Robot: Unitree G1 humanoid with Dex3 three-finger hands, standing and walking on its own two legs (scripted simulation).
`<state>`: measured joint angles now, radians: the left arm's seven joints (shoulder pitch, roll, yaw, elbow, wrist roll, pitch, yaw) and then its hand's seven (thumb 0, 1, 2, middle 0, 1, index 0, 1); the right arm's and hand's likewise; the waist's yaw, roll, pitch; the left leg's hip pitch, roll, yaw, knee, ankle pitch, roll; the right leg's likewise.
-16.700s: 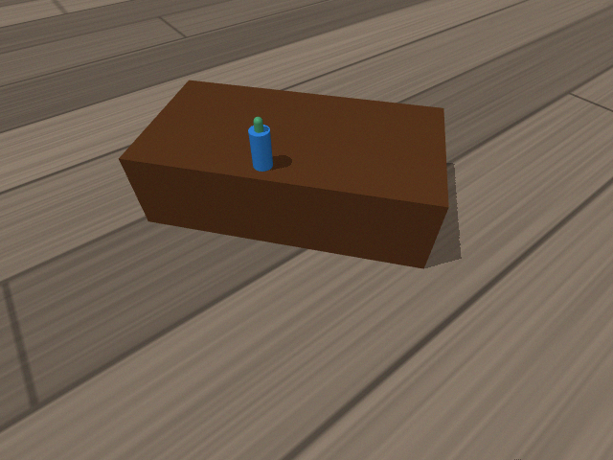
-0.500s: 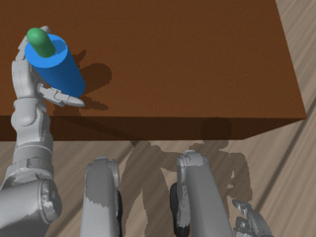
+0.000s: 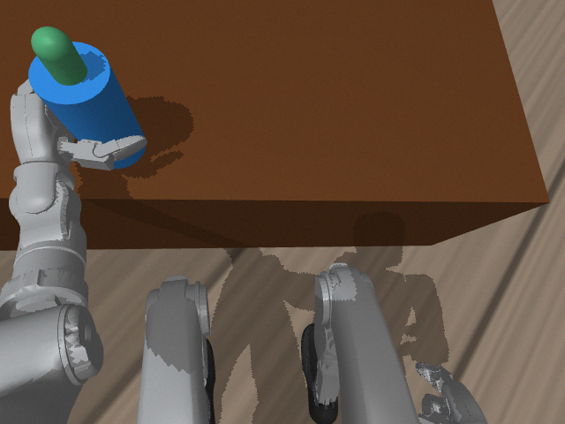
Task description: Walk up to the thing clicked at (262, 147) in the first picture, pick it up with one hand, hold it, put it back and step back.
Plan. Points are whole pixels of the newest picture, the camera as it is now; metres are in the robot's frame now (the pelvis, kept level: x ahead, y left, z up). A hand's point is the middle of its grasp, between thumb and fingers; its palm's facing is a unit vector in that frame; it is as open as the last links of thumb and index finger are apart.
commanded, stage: settle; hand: left
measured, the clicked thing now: (90, 102) +0.51 +0.21 +0.03
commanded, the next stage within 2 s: lift in 1.04 s
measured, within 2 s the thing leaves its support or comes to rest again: leaves its support in 0.44 s
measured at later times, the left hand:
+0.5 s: hand (104, 117) +0.50 +0.20 +0.02, palm faces +0.07 -1.00 -0.06, open 10.4 cm
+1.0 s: hand (76, 61) +0.52 +0.21 +0.08, palm faces +0.09 -1.00 -0.03, open 10.4 cm
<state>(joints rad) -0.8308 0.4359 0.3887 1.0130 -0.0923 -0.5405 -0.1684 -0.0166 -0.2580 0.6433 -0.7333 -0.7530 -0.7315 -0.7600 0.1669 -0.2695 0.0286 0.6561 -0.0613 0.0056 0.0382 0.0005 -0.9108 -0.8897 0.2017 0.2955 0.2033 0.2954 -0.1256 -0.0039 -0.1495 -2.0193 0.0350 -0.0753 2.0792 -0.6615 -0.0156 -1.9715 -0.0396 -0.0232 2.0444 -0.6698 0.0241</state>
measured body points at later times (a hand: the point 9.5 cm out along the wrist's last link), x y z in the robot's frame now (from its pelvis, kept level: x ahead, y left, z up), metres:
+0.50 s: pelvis +0.01 +0.00 +0.04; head +0.22 +0.03 +0.43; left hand +0.49 +0.25 +0.03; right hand +0.10 -0.27 -0.09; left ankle +0.09 +0.13 -0.40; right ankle +0.09 -0.13 -0.40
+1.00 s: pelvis +0.03 +0.00 +0.10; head +0.23 +0.03 +0.50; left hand +0.51 +0.26 +0.09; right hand +0.11 -0.27 -0.03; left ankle +0.09 +0.13 -0.40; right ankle +0.09 -0.13 -0.40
